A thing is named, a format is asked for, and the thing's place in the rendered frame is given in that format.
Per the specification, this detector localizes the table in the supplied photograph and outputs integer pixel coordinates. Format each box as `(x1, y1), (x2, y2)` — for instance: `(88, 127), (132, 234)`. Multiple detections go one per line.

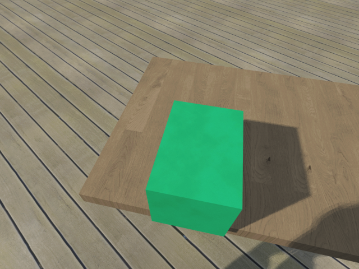
(79, 57), (359, 263)

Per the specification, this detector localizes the carton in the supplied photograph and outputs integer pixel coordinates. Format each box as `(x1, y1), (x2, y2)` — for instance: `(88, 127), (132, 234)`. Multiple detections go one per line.
(146, 100), (243, 236)

